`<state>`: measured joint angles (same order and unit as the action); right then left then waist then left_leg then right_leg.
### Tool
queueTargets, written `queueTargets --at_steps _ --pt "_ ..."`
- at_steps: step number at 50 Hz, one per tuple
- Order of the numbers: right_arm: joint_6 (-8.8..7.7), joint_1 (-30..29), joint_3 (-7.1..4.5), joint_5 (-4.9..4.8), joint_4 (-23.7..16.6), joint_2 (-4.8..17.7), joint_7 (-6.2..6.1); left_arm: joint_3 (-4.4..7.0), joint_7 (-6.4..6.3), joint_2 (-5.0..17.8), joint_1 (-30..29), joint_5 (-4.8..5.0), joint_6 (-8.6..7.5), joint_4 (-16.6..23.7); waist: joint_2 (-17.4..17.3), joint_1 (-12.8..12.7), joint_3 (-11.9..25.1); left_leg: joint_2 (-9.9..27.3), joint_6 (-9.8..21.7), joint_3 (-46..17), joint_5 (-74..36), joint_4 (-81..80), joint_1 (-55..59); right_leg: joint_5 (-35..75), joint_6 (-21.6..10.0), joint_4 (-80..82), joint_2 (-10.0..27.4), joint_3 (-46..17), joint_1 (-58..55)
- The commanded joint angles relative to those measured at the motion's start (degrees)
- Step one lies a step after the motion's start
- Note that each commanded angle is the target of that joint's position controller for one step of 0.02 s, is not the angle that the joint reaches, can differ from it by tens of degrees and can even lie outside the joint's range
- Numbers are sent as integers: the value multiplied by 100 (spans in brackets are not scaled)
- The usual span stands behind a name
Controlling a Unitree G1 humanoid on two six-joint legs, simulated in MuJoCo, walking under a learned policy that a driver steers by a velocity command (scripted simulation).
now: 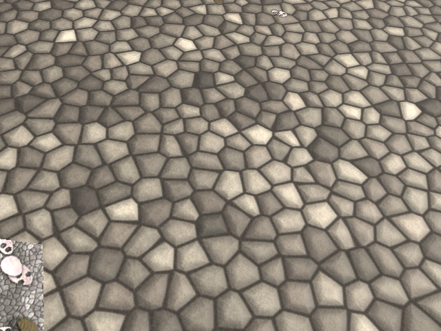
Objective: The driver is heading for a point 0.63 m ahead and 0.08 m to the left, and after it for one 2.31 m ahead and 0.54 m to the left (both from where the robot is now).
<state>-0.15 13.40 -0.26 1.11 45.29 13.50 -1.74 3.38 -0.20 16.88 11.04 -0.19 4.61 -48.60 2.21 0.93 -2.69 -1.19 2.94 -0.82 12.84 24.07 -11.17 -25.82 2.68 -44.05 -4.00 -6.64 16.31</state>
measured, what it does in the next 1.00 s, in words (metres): walks ahead: right foot, then left foot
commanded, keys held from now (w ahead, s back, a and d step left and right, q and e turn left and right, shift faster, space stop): no key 0.28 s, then w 0.72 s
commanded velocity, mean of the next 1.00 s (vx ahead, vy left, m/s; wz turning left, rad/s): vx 0.25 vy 0.00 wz -0.03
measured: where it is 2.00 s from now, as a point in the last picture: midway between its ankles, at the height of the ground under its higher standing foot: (219, 271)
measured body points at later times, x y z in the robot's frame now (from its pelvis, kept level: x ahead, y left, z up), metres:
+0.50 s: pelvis +0.01 -0.01 +0.00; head +0.00 +0.00 +0.45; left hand +0.02 +0.26 -0.15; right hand +0.05 -0.28 -0.14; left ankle +0.00 +0.09 -0.72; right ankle -0.04 -0.12 -0.75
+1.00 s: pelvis +0.21 +0.02 -0.01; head +0.25 +0.02 +0.43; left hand +0.41 +0.24 -0.13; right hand +0.11 -0.21 -0.15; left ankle +0.04 +0.10 -0.75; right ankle +0.38 -0.08 -0.72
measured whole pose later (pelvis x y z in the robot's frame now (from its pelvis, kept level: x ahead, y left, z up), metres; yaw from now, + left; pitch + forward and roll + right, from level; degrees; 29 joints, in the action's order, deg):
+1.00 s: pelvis +0.21 +0.02 -0.01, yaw +0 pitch +1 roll +0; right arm -5.2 28.6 -0.2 1.1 62.4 9.8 -0.5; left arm 0.7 1.9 12.4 -1.2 -1.4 -1.8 -51.0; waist 1.2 3.6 -3.2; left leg -3.6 3.7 1.4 19.5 8.2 10.3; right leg -4.8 -4.2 -35.3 1.1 5.9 33.3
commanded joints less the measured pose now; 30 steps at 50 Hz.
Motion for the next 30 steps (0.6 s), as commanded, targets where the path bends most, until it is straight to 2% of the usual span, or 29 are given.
queueTargets --at_steps 1,3,4,5,6,7,8,10,11,14,15,16,17,18,19,20,22,24,26,27,28,29,30 --pt "-10 214 -255 24 -70 1017 20 -9 -84 307 41 64 -59 166 -1327 55 449 1194 800 -1098 -3187 -242 749 71 -104 1127 -18 510 -178" --pt "24 135 -261 -20 36 1014 22 -62 -139 236 314 50 -135 -32 -1116 -176 439 1115 582 -1055 -3135 -47 518 1315 -252 2580 87 563 -886" --pt "4 183 -241 -29 71 941 20 -55 -176 357 335 -9 -200 -94 -931 -177 500 1092 353 -1092 -2695 -22 164 1973 -345 2994 338 222 -1452" --pt "-48 243 -195 -50 20 783 51 -33 -216 632 325 -113 -277 -98 -443 -73 702 918 115 -922 -1899 129 -321 2522 -475 2875 969 -414 -2054" --pt "-52 360 -132 -120 36 529 65 -39 -194 794 -54 -78 -309 -139 319 234 479 406 -16 -462 -564 -216 -297 3560 -805 2524 1414 -729 -1516" --pt "-4 315 -115 -60 229 563 22 -131 -140 447 -225 -27 -348 -154 262 117 443 389 -54 -417 -212 -423 241 3141 -901 2508 1441 -678 -1071" --pt "24 173 -160 -34 314 696 10 -161 -118 362 -296 -31 -379 -186 228 39 176 368 -54 -480 -441 -457 239 2614 -761 2553 1167 -535 -915" --pt "38 64 -205 -38 427 797 44 -192 -164 375 -59 -42 -410 -415 309 -57 74 456 -41 -511 -925 -427 411 2343 -609 2663 936 -397 -785" --pt "39 139 -193 -41 504 750 58 -196 -184 393 29 -17 -425 -527 326 -35 81 495 -47 -524 -986 -458 449 2303 -586 2691 903 -367 -794" --pt "41 235 -146 -45 795 614 47 -232 -187 320 43 -12 -441 -705 43 -22 -4 493 -93 -512 -841 -541 409 2084 -606 2743 895 -363 -768" --pt "51 259 -137 -33 879 585 50 -234 -187 329 106 -19 -437 -770 44 -40 85 407 -96 -440 -361 -500 437 1341 -654 2857 861 -394 -752" --pt "65 217 -159 -13 909 618 59 -177 -187 473 187 -20 -411 -828 150 -80 5 209 -66 -259 367 -207 263 249 -777 2935 817 -497 -668" --pt "80 150 -181 22 890 640 81 -110 -180 640 300 -31 -373 -867 368 -143 -139 -3 -24 -55 1100 203 -112 -940 -967 3101 920 -792 -560" --pt "90 -12 -186 64 831 628 115 -57 -164 754 455 -48 -344 -900 532 -247 -419 -140 -1 108 1443 661 -678 -1868 -1193 3421 1205 -1256 -495" --pt "77 -126 -164 106 764 525 146 -6 -150 843 544 -61 -339 -924 703 -305 -687 -137 8 299 1414 1112 -1057 -2307 -1437 3702 1585 -1724 -428" --pt "39 -207 -152 118 715 473 166 7 -138 785 573 -74 -362 -930 721 -334 -846 39 29 259 1251 1541 -1295 -2255 -1625 3890 1863 -2045 -349" --pt "-66 -243 -195 90 646 584 211 21 -115 688 558 -120 -463 -925 510 -263 -768 262 67 82 1349 2057 -1790 -1506 -1753 3937 1996 -2076 -760" --pt "-186 -256 -217 56 602 606 272 46 -95 675 500 -87 -570 -933 427 -177 -605 319 85 138 1214 1687 -1600 -770 -1659 3779 1804 -1602 -919" --pt "-247 -58 -227 11 651 525 287 66 -70 662 391 -53 -629 -931 430 -18 -441 184 111 355 832 976 -689 -285 -1494 3553 1525 -1075 -544" --pt "-261 337 -227 -5 792 435 275 77 -59 669 257 -23 -633 -904 344 203 -385 55 131 555 377 388 148 -252 -1398 3290 1363 -802 -59" --pt "-270 869 -266 -8 1019 463 240 70 -50 609 224 -37 -640 -878 107 394 -296 -141 114 624 278 43 1067 -273 -1304 2824 1153 -612 512" --pt "-310 1443 -336 28 1195 683 176 8 -36 400 165 -87 -685 -803 -462 604 -155 275 163 -60 766 -368 1941 -185 -1138 1895 828 -235 1209" --pt "-350 2089 -458 65 1259 1268 130 -155 20 -157 66 -38 -744 -567 -1945 788 206 1792 561 -2548 2781 -1559 2473 -331 -842 -64 66 667 2051"
Keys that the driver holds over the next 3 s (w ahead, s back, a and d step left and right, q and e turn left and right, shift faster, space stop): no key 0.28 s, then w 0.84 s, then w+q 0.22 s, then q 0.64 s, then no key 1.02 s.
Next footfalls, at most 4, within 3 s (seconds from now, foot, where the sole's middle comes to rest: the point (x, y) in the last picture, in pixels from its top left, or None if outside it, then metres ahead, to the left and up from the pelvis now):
0.10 right None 0.00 -0.12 -0.78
0.58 left None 0.08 0.10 -0.78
1.06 right None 0.43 -0.06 -0.78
1.58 left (182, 268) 0.68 0.09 -0.78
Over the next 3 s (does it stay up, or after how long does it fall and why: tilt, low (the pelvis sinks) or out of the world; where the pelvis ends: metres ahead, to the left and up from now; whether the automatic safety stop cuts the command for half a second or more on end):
stays up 0.61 -0.03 0.00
